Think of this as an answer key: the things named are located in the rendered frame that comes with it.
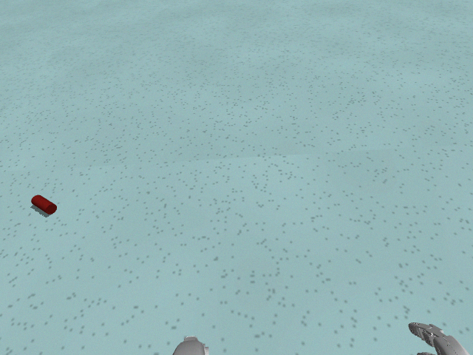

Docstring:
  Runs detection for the right robot hand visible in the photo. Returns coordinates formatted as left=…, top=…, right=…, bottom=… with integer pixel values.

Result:
left=409, top=322, right=470, bottom=355

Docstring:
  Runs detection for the can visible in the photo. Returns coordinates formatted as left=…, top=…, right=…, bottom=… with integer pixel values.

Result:
left=31, top=195, right=57, bottom=214

